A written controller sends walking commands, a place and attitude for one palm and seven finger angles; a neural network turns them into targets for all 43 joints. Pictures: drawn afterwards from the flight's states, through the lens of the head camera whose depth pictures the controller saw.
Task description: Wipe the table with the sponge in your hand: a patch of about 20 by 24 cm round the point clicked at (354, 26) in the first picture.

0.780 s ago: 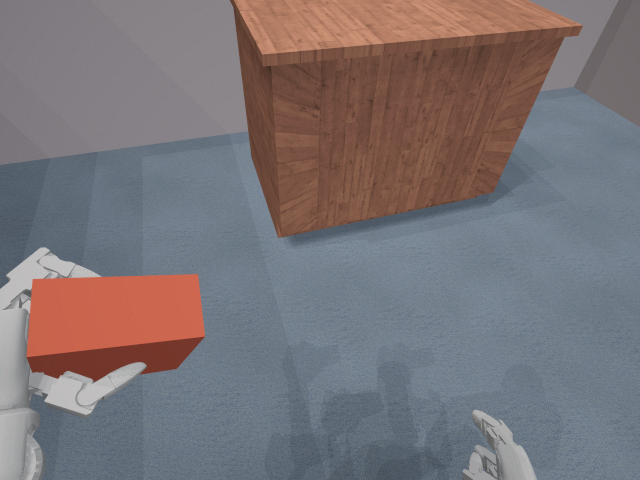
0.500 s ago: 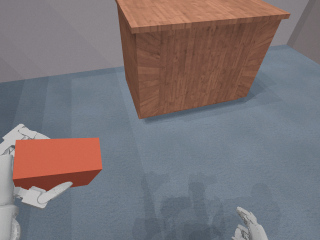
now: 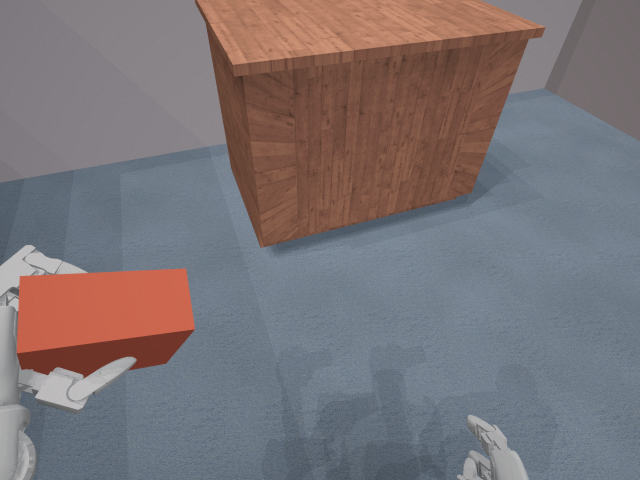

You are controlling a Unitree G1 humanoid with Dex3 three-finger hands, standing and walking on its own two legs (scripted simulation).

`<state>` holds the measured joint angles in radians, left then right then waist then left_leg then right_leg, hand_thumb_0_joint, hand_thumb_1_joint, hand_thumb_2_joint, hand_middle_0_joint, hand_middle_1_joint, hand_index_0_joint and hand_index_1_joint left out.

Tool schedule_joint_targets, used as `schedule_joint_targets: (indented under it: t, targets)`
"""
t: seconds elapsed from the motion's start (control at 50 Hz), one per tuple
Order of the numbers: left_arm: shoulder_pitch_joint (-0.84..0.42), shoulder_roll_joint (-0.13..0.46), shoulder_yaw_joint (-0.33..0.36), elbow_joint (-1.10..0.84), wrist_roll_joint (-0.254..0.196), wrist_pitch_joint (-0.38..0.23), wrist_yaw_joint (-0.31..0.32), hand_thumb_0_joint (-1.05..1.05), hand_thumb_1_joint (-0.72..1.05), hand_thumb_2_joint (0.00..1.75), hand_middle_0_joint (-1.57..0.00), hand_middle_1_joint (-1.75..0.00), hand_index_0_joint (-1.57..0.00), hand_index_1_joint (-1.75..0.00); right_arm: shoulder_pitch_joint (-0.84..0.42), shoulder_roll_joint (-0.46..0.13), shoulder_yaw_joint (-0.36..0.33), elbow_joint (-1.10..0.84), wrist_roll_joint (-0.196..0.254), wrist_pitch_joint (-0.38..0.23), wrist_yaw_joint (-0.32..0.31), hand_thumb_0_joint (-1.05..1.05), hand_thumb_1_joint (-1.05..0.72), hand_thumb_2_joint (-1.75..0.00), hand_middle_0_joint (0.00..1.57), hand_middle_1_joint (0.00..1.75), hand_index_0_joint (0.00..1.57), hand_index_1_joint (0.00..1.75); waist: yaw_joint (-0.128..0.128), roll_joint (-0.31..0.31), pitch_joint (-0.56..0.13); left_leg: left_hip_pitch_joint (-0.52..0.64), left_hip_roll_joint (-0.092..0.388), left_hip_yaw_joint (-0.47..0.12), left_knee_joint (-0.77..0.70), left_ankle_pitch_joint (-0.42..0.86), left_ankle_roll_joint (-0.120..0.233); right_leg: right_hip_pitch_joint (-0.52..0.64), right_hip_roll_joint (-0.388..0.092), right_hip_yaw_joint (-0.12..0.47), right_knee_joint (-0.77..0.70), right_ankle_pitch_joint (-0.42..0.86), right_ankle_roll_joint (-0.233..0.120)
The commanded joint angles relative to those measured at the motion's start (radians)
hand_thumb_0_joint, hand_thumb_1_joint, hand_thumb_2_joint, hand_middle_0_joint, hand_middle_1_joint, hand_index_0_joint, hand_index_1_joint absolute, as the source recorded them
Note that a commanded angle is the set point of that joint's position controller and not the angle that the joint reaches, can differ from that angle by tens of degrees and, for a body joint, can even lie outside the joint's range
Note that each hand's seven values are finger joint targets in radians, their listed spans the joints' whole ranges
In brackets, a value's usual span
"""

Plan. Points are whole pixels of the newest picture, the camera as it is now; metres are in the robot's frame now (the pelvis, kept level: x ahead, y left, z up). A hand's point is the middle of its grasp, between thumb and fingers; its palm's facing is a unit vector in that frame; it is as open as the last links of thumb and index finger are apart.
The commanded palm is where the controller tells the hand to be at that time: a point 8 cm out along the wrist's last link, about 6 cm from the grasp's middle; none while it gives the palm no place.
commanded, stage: walk to a spot facing it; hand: left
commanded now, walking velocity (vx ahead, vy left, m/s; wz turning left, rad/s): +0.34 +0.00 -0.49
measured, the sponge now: (131, 325) +0.23 +0.21 +0.14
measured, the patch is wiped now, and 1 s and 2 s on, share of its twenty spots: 0.00 0.00 0.00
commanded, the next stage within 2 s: turn to face it in 1.64 s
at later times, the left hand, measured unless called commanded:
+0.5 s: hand (204, 214) +0.36 +0.17 +0.18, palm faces +0.25 -0.86 -0.44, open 10.4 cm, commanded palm +0.31 +0.22 +0.19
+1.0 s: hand (310, 137) +0.55 +0.07 +0.17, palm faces +0.15 -0.85 -0.51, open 10.4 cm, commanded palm +0.50 +0.12 +0.19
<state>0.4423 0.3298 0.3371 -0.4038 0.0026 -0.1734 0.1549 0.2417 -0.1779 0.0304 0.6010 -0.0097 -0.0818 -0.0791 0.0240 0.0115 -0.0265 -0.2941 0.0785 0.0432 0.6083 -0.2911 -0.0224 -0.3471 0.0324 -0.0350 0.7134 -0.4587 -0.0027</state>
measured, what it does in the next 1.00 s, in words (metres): walks ahead, turning right: left foot, then right foot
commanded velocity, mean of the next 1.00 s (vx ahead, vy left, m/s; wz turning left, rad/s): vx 0.37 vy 0.00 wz -0.23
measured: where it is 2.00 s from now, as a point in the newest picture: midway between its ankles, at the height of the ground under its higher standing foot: (398, 414)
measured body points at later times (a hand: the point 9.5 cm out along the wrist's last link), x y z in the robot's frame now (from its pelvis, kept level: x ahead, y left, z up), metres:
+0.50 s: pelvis +0.12 -0.03 +0.01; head +0.13 -0.03 +0.46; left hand +0.34 +0.22 +0.20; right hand +0.22 -0.31 -0.08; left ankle +0.21 +0.08 -0.70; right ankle +0.03 -0.09 -0.73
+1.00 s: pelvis +0.27 -0.10 -0.01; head +0.30 -0.12 +0.44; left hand +0.54 +0.11 +0.20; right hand +0.34 -0.34 -0.12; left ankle +0.23 +0.07 -0.72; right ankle +0.30 -0.21 -0.73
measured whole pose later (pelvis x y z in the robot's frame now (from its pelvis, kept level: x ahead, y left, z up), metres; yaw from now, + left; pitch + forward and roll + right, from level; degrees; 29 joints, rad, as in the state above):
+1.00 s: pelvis +0.27 -0.10 -0.01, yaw -17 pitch +0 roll -1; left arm 0.44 0.40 0.38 -0.48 0.01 -0.20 0.14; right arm 0.28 -0.16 0.02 0.61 0.01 -0.09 -0.05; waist 0.01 0.04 0.06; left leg -0.15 0.22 0.23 0.66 -0.44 -0.05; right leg -0.37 -0.05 -0.21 0.58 -0.22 -0.02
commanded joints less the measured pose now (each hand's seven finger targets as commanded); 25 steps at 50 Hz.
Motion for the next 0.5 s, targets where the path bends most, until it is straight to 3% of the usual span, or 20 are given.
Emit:
schedule_joint_targets:
  t: [0.0,0.02,0.04,0.06,0.08,0.1,0.12,0.14,0.16,0.2,0.22,0.28,0.34,0.42,0.46,0.48]
  targets:
    - [-0.147,0.145,0.055,-0.257,-0.005,-0.074,0.001,0.0,0.1,1.3,-1.2,-1.6,-1.2,-1.6,-0.1,-0.151,-0.065,-0.148,-0.002,-0.06,0.011,0.0,-0.9,-0.9,0.2,0.3,0.2,0.3,-0.017,0.223,-0.027,-0.059,0.213,-0.1,-0.186,-0.185,0.126,0.082,-0.012,-0.067,-0.075,-0.004,-0.003]
    - [-0.155,0.157,0.051,-0.258,0.0,-0.075,-0.001,0.0,0.1,1.3,-1.2,-1.6,-1.2,-1.6,-0.114,-0.145,-0.059,-0.146,-0.004,-0.059,0.016,0.0,-0.9,-0.9,0.2,0.3,0.2,0.3,-0.004,0.17,-0.013,-0.156,0.182,-0.052,-0.068,-0.186,0.096,0.178,-0.037,-0.022,-0.174,0.036,-0.023]
    - [-0.149,0.175,0.063,-0.244,0.003,-0.074,-0.001,0.0,0.1,1.3,-1.2,-1.6,-1.2,-1.6,-0.105,-0.128,-0.06,-0.144,0.003,-0.054,0.023,0.0,-0.9,-0.9,0.2,0.3,0.2,0.3,0.0,-0.038,-0.012,-0.258,0.083,0.045,0.178,-0.219,0.049,0.235,-0.15,0.216,-0.323,-0.007,-0.097]
    - [-0.157,0.213,0.083,-0.233,-0.004,-0.065,0.005,0.0,0.1,1.3,-1.2,-1.6,-1.2,-1.6,-0.134,-0.117,-0.06,-0.161,0.006,-0.053,0.025,0.0,-0.9,-0.9,0.2,0.3,0.2,0.3,0.012,-0.34,-0.001,-0.465,-0.053,0.084,0.488,-0.324,-0.004,0.297,-0.372,0.65,-0.471,0.007,-0.209]
    - [-0.21,0.221,0.084,-0.27,-0.016,-0.07,0.013,0.0,0.1,1.3,-1.2,-1.6,-1.2,-1.6,-0.16,-0.147,-0.069,-0.16,0.008,-0.064,0.028,0.0,-0.9,-0.9,0.2,0.3,0.2,0.3,-0.003,-0.276,0.012,-0.492,-0.028,-0.05,0.621,-0.246,-0.009,0.268,-0.419,0.725,-0.515,0.027,-0.227]
    - [-0.187,0.229,0.12,-0.247,-0.009,-0.077,0.013,0.0,0.1,1.3,-1.2,-1.6,-1.2,-1.6,-0.159,-0.15,-0.075,-0.148,0.003,-0.062,0.025,0.0,-0.9,-0.9,0.2,0.3,0.2,0.3,-0.018,-0.17,0.031,-0.47,0.011,-0.085,0.627,-0.181,-0.012,0.221,-0.381,0.657,-0.508,-0.003,-0.228]
    - [-0.086,0.236,0.137,-0.22,-0.013,-0.087,0.01,0.0,0.1,1.3,-1.2,-1.6,-1.2,-1.6,-0.13,-0.134,-0.06,-0.14,0.001,-0.055,0.022,0.0,-0.9,-0.9,0.2,0.3,0.2,0.3,-0.017,-0.074,0.033,-0.474,0.018,-0.076,0.648,-0.135,-0.019,0.242,-0.351,0.619,-0.475,0.11,-0.239]
    - [-0.042,0.24,0.141,-0.24,-0.016,-0.098,0.005,0.0,0.1,1.3,-1.2,-1.6,-1.2,-1.6,-0.118,-0.13,-0.054,-0.128,0.0,-0.037,0.024,0.0,-0.9,-0.9,0.2,0.3,0.2,0.3,-0.02,-0.019,0.022,-0.467,0.024,-0.071,0.661,-0.088,-0.026,0.243,-0.316,0.523,-0.447,0.245,-0.224]
    - [-0.016,0.245,0.158,-0.243,-0.02,-0.11,0.003,0.0,0.1,1.3,-1.2,-1.6,-1.2,-1.6,-0.117,-0.124,-0.052,-0.118,-0.001,-0.023,0.024,0.0,-0.9,-0.9,0.2,0.3,0.2,0.3,-0.024,-0.02,-0.003,-0.477,0.022,-0.055,0.665,-0.054,-0.031,0.28,-0.291,0.438,-0.423,0.383,-0.208]
    - [-0.02,0.255,0.177,-0.259,-0.024,-0.126,0.003,0.0,0.1,1.3,-1.2,-1.6,-1.2,-1.6,-0.127,-0.119,-0.055,-0.118,0.001,-0.006,0.024,0.0,-0.9,-0.9,0.2,0.3,0.2,0.3,-0.029,-0.034,-0.058,-0.48,0.027,-0.036,0.622,-0.016,-0.035,0.345,-0.259,0.318,-0.395,0.538,-0.187]
    - [-0.033,0.243,0.167,-0.264,-0.024,-0.13,0.003,0.0,0.1,1.3,-1.2,-1.6,-1.2,-1.6,-0.124,-0.122,-0.056,-0.126,0.003,-0.004,0.025,0.0,-0.9,-0.9,0.2,0.3,0.2,0.3,-0.031,-0.051,-0.066,-0.47,0.032,-0.031,0.583,-0.005,-0.034,0.336,-0.259,0.294,-0.399,0.552,-0.19]
    - [-0.012,0.233,0.162,-0.254,-0.029,-0.134,0.009,0.0,0.1,1.3,-1.2,-1.6,-1.2,-1.6,-0.118,-0.125,-0.064,-0.139,0.004,-0.005,0.027,0.0,-0.9,-0.9,0.2,0.3,0.2,0.3,-0.018,-0.033,-0.076,-0.435,0.029,0.0,0.417,0.014,-0.022,0.345,-0.241,0.302,-0.4,0.584,-0.2]
    - [0.0,0.215,0.142,-0.257,-0.033,-0.124,0.014,0.0,0.1,1.3,-1.2,-1.6,-1.2,-1.6,-0.108,-0.126,-0.062,-0.157,0.011,-0.012,0.03,0.0,-0.9,-0.9,0.2,0.3,0.2,0.3,-0.011,-0.101,-0.108,-0.36,0.017,0.051,0.234,0.015,-0.008,0.381,-0.232,0.272,-0.377,0.628,-0.194]
    - [0.0,0.21,0.13,-0.274,-0.034,-0.106,0.015,0.0,0.1,1.3,-1.2,-1.6,-1.2,-1.6,-0.114,-0.13,-0.067,-0.18,0.015,-0.022,0.029,0.0,-0.9,-0.9,0.2,0.3,0.2,0.3,0.008,-0.145,-0.085,-0.262,-0.004,0.1,0.074,0.007,0.015,0.369,-0.231,0.275,-0.355,0.63,-0.196]
    - [-0.019,0.216,0.134,-0.296,-0.034,-0.104,0.017,0.0,0.1,1.3,-1.2,-1.6,-1.2,-1.6,-0.102,-0.136,-0.068,-0.181,0.014,-0.027,0.025,0.0,-0.9,-0.9,0.2,0.3,0.2,0.3,0.002,-0.125,-0.079,-0.15,-0.019,0.124,-0.031,0.048,0.024,0.328,-0.208,0.26,-0.314,0.63,-0.179]
    - [-0.031,0.219,0.134,-0.311,-0.034,-0.105,0.018,0.0,0.1,1.3,-1.2,-1.6,-1.2,-1.6,-0.086,-0.138,-0.07,-0.178,0.012,-0.028,0.02,0.0,-0.9,-0.9,0.2,0.3,0.2,0.3,-0.011,-0.089,-0.095,-0.026,-0.033,0.15,-0.102,0.097,0.032,0.277,-0.184,0.232,-0.248,0.652,-0.155]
